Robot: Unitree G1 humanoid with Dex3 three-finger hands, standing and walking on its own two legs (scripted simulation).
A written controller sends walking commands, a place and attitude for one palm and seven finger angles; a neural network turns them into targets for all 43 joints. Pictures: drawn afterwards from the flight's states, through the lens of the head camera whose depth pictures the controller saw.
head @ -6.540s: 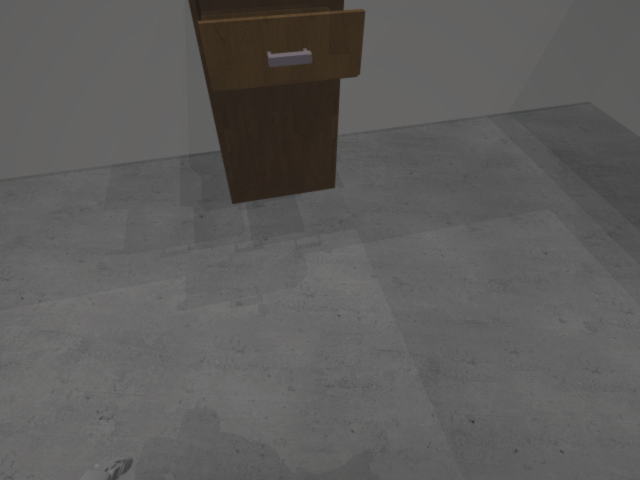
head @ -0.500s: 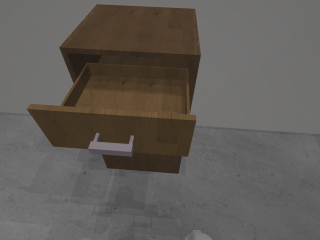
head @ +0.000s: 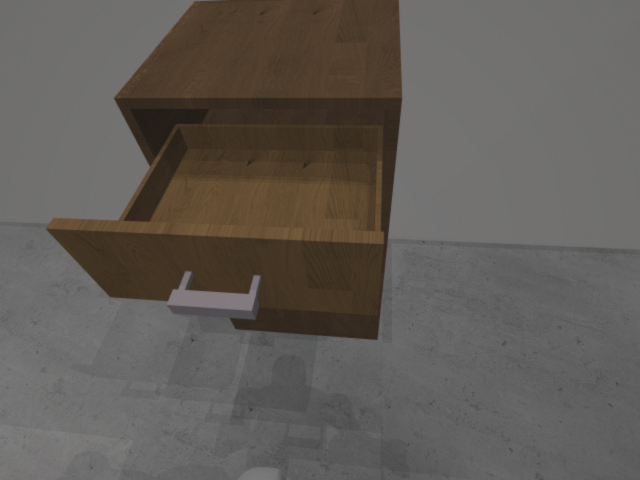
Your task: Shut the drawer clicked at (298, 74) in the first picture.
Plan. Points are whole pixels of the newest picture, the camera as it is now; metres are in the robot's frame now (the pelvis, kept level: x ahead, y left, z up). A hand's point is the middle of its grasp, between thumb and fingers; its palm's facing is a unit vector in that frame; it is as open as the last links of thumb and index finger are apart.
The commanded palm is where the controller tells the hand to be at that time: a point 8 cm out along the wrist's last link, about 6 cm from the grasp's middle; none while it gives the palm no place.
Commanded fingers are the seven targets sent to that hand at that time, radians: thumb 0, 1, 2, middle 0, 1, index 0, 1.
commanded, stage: come to a stop and stand still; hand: left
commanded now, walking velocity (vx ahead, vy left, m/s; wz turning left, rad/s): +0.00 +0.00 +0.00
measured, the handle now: (218, 291) +0.35 +0.18 +0.01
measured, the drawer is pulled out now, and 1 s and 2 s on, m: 0.28 0.28 0.28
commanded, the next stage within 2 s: look again from close up in 1.76 s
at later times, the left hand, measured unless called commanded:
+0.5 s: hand out of the picture -0.08 +0.24 -0.18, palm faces +0.03 -0.98 -0.21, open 7.4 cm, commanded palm none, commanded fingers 0.00 0.90 0.90 -0.20 -0.30 -0.20 -0.30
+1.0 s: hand out of the picture -0.09 +0.19 -0.17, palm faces +0.03 -0.98 -0.17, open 7.3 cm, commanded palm none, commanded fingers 0.00 0.90 0.90 -0.20 -0.30 -0.20 -0.30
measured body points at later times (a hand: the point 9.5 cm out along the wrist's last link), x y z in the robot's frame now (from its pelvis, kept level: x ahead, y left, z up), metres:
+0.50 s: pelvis -0.05 +0.06 +0.00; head -0.02 +0.06 +0.45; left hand -0.08 +0.29 -0.16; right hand -0.05 -0.16 -0.16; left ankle -0.05 +0.16 -0.74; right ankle -0.12 -0.04 -0.74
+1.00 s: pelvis -0.07 +0.03 +0.00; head -0.06 +0.02 +0.45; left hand -0.09 +0.24 -0.16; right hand -0.12 -0.18 -0.17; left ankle -0.05 +0.16 -0.74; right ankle -0.12 -0.04 -0.74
